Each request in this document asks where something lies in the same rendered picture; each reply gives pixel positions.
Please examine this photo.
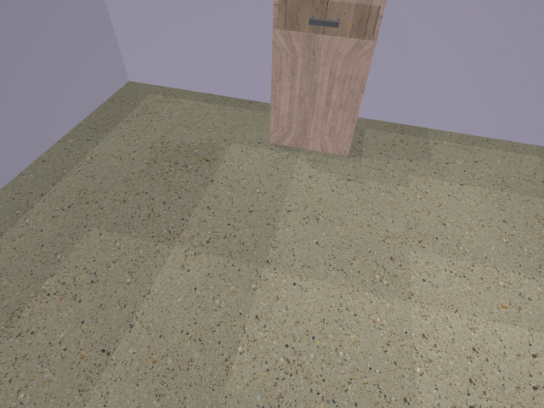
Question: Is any drawer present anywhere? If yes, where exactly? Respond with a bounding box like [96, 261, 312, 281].
[278, 0, 379, 41]

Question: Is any cabinet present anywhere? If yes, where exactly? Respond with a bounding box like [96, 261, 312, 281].
[269, 0, 387, 156]

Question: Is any handle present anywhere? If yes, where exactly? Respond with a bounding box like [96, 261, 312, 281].
[309, 16, 340, 28]

